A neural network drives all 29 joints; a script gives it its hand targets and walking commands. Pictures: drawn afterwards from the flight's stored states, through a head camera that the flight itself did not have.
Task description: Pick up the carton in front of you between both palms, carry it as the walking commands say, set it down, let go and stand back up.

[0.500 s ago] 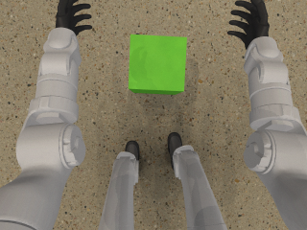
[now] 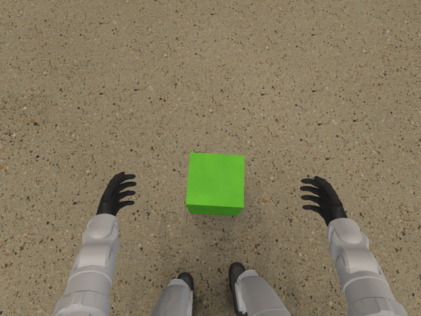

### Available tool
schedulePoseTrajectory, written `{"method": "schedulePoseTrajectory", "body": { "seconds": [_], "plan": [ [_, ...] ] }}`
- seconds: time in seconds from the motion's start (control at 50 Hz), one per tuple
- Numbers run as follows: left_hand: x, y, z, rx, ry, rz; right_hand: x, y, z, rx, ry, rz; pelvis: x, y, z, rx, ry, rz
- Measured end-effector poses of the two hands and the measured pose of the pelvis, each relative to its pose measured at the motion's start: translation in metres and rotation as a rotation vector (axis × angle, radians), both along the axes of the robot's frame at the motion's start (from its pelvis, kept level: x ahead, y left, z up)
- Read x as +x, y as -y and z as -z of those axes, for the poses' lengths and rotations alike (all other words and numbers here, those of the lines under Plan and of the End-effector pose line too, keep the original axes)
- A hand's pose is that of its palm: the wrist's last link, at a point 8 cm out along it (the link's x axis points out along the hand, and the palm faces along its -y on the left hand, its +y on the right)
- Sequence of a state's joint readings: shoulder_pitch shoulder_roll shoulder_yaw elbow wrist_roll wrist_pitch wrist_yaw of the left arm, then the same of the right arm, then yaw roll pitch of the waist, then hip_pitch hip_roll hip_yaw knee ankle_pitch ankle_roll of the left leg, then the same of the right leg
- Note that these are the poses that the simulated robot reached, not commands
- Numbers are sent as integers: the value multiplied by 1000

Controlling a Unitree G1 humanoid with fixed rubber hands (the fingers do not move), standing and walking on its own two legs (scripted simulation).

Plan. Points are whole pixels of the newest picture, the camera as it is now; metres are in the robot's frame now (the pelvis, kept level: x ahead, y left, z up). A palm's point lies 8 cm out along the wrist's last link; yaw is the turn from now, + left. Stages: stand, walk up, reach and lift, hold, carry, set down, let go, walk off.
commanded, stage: let go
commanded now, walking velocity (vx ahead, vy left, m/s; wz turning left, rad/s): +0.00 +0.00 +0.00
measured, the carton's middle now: (215, 186) +0.47 -0.03 -0.62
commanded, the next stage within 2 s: stand in 0.78 s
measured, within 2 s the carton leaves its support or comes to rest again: neither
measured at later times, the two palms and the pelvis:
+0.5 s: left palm (63, 282) +0.19 +0.25 -0.03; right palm (348, 267) +0.19 -0.22 -0.03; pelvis +0.03 +0.02 +0.03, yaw -1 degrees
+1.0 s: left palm (43, 295) +0.17 +0.29 -0.05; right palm (378, 269) +0.18 -0.27 -0.05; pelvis +0.04 +0.01 +0.03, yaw +0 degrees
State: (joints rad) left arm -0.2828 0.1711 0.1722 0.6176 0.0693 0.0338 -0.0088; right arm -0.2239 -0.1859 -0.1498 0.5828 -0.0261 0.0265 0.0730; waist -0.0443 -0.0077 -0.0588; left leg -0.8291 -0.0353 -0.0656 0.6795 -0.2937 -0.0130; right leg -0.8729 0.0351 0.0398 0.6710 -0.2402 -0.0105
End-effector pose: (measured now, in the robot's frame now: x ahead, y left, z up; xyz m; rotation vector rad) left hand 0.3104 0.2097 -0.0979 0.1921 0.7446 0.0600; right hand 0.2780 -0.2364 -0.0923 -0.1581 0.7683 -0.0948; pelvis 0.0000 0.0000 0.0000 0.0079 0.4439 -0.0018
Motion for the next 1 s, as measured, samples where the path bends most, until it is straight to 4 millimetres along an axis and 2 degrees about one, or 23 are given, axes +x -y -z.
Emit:
{"method": "schedulePoseTrajectory", "body": {
  "seconds": [0.18,0.3,0.46,0.7,0.8,0.88,1.0],
  "plan": [
    [-66,-18,-34,-7,-18,6,-68,-8,-37,1,-18,12,15,-8,-22,-11,223,8],
    [-97,-30,-53,-3,-24,5,-93,-14,-53,3,-20,7,24,-13,-31,-17,359,11],
    [-119,-39,-64,-7,-42,-8,-93,-20,-58,6,-22,-20,28,-18,-33,-20,479,8],
    [-118,-34,-64,-13,-48,-13,-89,-17,-58,-8,-40,-21,29,-14,-32,-19,532,5],
    [-121,-32,-58,13,-49,-20,-89,-6,-60,-56,-45,4,30,-10,-29,-18,515,11],
    [-130,-52,-50,105,-99,-37,-92,15,-52,-127,-53,15,31,-8,-27,-17,474,6],
    [-139,-79,-49,180,-149,-70,-99,38,-42,-173,-101,17,36,-6,-26,-14,447,2]
  ]
}}
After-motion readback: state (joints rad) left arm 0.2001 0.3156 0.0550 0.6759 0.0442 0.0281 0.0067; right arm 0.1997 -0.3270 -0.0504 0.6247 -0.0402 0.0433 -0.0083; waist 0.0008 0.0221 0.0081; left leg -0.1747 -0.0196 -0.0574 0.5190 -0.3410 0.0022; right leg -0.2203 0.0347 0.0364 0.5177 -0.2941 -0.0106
